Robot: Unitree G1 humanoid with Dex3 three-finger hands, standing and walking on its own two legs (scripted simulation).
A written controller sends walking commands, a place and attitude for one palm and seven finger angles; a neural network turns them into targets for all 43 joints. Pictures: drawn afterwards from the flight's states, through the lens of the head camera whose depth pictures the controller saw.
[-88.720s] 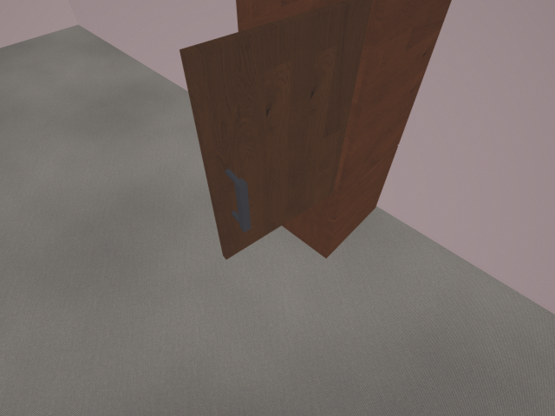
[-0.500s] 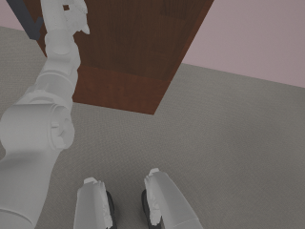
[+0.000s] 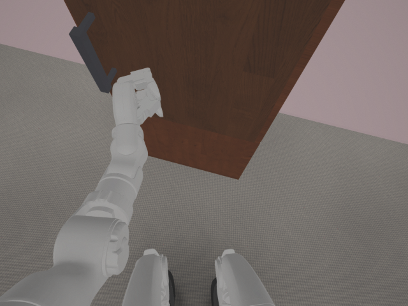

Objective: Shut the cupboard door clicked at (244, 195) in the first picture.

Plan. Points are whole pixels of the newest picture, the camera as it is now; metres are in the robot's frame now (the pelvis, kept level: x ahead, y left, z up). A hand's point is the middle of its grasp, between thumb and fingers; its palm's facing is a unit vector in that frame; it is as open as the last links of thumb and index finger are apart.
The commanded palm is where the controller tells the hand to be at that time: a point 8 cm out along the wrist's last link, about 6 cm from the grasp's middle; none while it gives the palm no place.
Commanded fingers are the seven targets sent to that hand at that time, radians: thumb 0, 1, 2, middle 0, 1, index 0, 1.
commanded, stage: draw the hand back to the body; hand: left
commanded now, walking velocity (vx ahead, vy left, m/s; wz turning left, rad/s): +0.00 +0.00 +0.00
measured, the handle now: (98, 56) +0.61 +0.17 +0.03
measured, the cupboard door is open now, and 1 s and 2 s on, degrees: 0 0 0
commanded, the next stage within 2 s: step back with the hand held close in 1.70 s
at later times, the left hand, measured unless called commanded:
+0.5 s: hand (105, 125) +0.40 +0.11 +0.12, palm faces +0.03 -1.00 -0.04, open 3.1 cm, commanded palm +0.36 +0.16 +0.12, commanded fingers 0.00 0.90 0.90 -1.30 -1.50 -1.30 -1.50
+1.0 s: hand out of the picture +0.29 +0.22 +0.21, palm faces +0.20 -0.94 -0.26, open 3.8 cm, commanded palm +0.24 +0.27 +0.24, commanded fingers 0.00 0.90 0.90 -0.61 -0.75 -0.61 -0.75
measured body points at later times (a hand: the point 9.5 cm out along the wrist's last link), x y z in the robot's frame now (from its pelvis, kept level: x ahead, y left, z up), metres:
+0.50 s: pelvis +0.01 +0.00 +0.06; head +0.09 -0.02 +0.51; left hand +0.39 +0.17 +0.12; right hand +0.09 -0.24 -0.07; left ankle +0.04 +0.12 -0.61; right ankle -0.01 -0.09 -0.61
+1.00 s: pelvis +0.03 +0.02 +0.13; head +0.02 +0.00 +0.58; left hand +0.27 +0.27 +0.23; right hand +0.23 -0.19 +0.05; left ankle +0.04 +0.12 -0.61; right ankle -0.01 -0.09 -0.61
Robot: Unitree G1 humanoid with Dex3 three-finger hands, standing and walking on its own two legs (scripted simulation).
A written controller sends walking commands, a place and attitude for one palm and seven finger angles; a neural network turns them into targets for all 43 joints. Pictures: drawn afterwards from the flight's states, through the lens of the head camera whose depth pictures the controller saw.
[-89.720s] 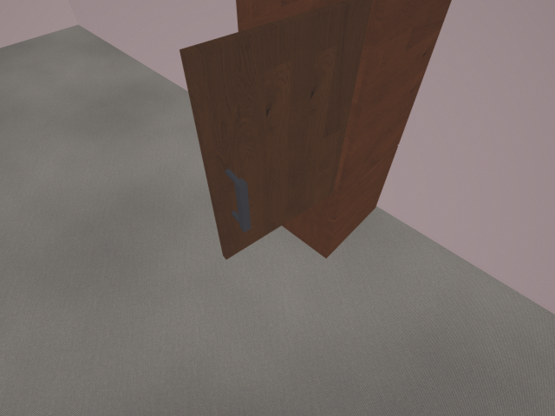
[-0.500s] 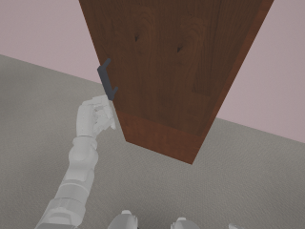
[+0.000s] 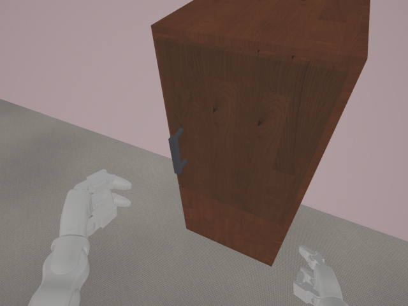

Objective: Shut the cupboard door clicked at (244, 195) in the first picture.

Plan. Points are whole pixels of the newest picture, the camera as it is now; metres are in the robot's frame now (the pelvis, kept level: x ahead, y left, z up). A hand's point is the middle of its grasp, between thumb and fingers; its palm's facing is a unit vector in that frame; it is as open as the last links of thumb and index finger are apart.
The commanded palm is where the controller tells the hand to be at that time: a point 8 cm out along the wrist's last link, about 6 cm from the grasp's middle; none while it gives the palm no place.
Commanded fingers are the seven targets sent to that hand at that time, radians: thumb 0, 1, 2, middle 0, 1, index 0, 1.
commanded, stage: draw the hand back to the body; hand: left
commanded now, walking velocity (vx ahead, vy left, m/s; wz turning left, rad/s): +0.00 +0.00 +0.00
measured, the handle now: (179, 151) +0.59 +0.14 -0.09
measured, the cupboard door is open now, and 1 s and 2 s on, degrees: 0 0 0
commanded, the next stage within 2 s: step back with the hand held close in 0.70 s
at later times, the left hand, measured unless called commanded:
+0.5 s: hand (27, 222) +0.19 +0.28 +0.16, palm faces +0.48 -0.77 -0.41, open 7.1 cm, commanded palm +0.15 +0.30 +0.18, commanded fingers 0.00 0.90 0.90 -0.20 -0.30 -0.20 -0.30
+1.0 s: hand (37, 220) +0.20 +0.26 +0.16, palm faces +0.42 -0.79 -0.44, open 7.4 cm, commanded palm +0.14 +0.30 +0.18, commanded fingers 0.00 0.90 0.90 -0.20 -0.30 -0.20 -0.30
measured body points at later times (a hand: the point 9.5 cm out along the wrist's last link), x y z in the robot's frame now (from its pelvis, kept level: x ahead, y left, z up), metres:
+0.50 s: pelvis +0.01 +0.00 +0.01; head +0.00 -0.03 +0.45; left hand +0.16 +0.31 +0.18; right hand +0.20 -0.22 -0.09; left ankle +0.01 +0.09 -0.74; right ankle -0.04 -0.11 -0.74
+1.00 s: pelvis +0.00 +0.00 +0.00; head +0.00 -0.03 +0.45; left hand +0.17 +0.30 +0.18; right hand +0.18 -0.24 -0.09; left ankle +0.01 +0.09 -0.74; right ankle -0.04 -0.11 -0.74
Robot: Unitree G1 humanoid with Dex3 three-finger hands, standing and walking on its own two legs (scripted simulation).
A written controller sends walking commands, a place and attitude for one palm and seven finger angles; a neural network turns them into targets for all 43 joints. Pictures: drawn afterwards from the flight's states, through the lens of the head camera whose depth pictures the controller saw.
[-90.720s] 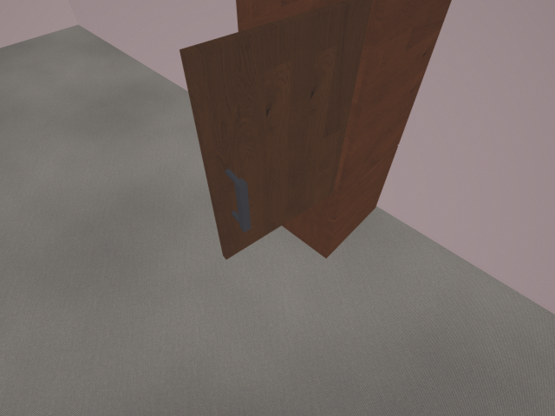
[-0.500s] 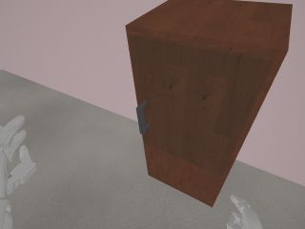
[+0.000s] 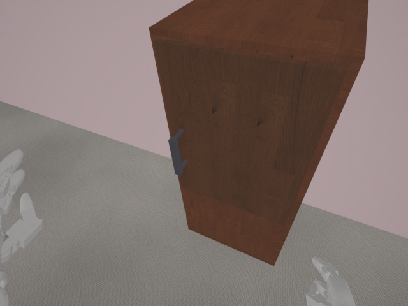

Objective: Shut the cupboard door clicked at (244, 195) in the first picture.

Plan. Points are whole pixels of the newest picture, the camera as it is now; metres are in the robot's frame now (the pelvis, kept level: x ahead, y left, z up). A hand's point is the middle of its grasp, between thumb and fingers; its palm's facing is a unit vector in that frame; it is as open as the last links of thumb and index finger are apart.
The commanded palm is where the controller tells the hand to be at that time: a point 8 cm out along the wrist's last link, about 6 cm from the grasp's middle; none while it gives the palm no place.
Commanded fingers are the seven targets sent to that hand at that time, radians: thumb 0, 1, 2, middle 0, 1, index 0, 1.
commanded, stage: step back with the hand held close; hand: left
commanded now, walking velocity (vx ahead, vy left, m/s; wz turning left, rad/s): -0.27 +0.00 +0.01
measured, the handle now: (179, 152) +0.59 +0.14 -0.10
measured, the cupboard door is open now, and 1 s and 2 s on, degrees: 0 0 0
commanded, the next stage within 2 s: stop stepping back and stand still in 1.30 s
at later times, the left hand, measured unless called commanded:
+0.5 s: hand out of the picture +0.13 +0.30 +0.15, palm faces +0.43 -0.76 -0.48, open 7.4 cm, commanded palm +0.07 +0.33 +0.18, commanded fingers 0.00 0.90 0.90 -0.20 -0.30 -0.20 -0.30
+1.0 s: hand out of the picture +0.05 +0.29 +0.16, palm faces +0.46 -0.73 -0.50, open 7.4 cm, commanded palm -0.04 +0.33 +0.18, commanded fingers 0.00 0.90 0.90 -0.20 -0.30 -0.20 -0.30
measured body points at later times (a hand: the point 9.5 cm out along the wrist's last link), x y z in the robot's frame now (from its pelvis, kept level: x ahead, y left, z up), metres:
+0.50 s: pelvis -0.07 +0.03 -0.01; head -0.06 +0.03 +0.44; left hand +0.10 +0.33 +0.18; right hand +0.10 -0.22 -0.09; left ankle +0.01 +0.09 -0.74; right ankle -0.04 -0.11 -0.74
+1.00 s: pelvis -0.15 +0.01 -0.03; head -0.13 +0.04 +0.42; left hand +0.02 +0.33 +0.19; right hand +0.02 -0.23 -0.10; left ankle +0.01 +0.10 -0.74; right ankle -0.08 -0.11 -0.74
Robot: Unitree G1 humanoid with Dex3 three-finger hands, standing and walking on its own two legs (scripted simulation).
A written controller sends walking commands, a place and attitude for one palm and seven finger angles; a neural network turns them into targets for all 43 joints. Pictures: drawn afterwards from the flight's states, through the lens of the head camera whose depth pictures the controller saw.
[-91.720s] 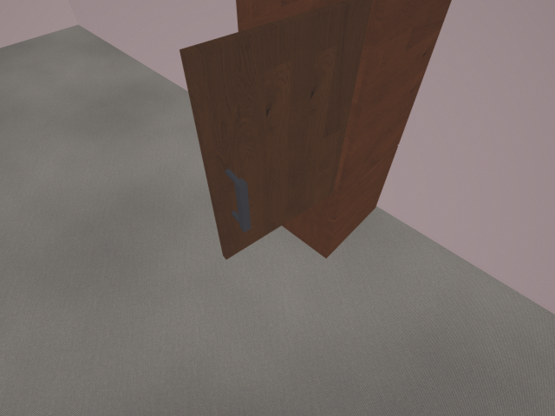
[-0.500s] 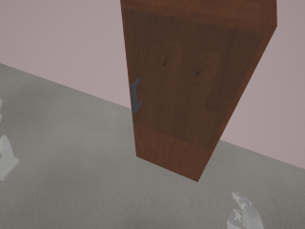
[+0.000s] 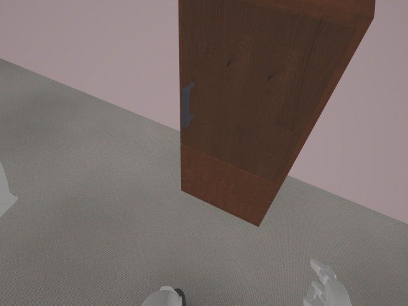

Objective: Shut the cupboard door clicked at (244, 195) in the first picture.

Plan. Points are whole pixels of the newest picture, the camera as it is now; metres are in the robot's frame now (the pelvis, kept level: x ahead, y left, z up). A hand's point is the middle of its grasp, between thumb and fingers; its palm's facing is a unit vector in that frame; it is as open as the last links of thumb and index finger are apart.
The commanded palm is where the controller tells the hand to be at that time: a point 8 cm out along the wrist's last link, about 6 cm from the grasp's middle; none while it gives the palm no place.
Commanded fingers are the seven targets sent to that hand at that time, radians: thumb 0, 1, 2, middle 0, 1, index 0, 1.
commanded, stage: step back with the hand held close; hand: left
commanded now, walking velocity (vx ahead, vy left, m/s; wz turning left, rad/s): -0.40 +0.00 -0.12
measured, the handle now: (188, 105) +0.74 +0.05 -0.07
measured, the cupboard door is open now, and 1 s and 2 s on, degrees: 0 0 0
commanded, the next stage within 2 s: stop stepping back and stand still in 0.30 s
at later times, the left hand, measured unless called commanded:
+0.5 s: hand out of the picture +0.10 +0.28 +0.21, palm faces +0.38 -0.85 -0.36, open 7.4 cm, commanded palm +0.04 +0.32 +0.20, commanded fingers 0.00 0.90 0.90 -0.20 -0.30 -0.20 -0.30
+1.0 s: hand out of the picture +0.04 +0.26 +0.20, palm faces +0.22 -0.85 -0.49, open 7.4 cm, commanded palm -0.01 +0.32 +0.20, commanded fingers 0.00 0.90 0.90 -0.20 -0.30 -0.20 -0.30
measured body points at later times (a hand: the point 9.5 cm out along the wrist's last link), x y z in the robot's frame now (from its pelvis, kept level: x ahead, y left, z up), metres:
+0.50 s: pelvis -0.12 +0.04 +0.02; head -0.11 +0.07 +0.47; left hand +0.07 +0.33 +0.23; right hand +0.05 -0.18 -0.04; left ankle +0.02 +0.11 -0.71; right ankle -0.23 -0.08 -0.66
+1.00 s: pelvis -0.20 +0.05 +0.02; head -0.20 +0.06 +0.47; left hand +0.03 +0.30 +0.22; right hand -0.14 -0.22 -0.08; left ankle -0.09 +0.13 -0.70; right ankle -0.26 -0.04 -0.71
